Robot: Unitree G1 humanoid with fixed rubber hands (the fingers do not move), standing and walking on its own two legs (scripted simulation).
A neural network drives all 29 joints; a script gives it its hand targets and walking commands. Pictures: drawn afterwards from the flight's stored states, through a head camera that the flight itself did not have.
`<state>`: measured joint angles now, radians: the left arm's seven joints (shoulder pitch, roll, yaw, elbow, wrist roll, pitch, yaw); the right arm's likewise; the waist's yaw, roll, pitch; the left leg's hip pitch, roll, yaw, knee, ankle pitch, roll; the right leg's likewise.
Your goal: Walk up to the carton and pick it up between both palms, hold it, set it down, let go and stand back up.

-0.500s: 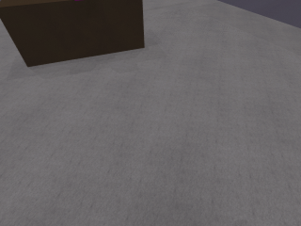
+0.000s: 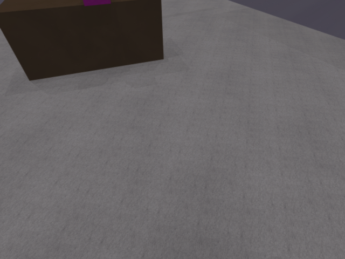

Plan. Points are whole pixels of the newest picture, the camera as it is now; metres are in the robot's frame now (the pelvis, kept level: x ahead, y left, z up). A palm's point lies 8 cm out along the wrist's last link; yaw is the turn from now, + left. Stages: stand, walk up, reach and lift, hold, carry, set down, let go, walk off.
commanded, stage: stand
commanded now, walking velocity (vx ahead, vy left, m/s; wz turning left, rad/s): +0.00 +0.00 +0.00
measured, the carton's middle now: out of the picture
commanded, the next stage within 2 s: walk up in 0.60 s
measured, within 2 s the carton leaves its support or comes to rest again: neither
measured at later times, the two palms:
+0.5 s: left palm out of the picture -0.02 +0.21 -0.15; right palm out of the picture -0.01 -0.20 -0.14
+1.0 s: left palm out of the picture -0.04 +0.27 -0.14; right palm out of the picture +0.07 -0.21 -0.12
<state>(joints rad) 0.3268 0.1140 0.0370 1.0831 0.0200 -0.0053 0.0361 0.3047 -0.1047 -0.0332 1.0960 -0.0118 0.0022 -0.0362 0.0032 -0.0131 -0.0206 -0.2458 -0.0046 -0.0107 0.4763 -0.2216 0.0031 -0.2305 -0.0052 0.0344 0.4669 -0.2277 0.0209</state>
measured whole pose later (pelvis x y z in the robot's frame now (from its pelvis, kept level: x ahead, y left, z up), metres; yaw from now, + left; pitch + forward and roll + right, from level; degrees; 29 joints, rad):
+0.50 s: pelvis +0.00 +0.01 +0.00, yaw +0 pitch -1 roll +0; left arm 0.32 0.11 0.03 1.11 0.01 0.00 0.04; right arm 0.32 -0.09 -0.02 1.12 -0.02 -0.01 -0.03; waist 0.00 -0.02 -0.01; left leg -0.23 -0.01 -0.01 0.47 -0.22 0.01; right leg -0.21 -0.01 0.03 0.45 -0.22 0.03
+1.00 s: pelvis +0.00 +0.04 +0.01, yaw +5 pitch +1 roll -1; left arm 0.36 0.17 0.09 1.09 0.04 -0.03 0.06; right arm 0.26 -0.20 -0.06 0.98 -0.04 0.01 0.06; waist -0.01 -0.03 -0.04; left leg -0.55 0.06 0.04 0.96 -0.29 0.00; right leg -0.19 -0.12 -0.08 0.36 -0.22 0.08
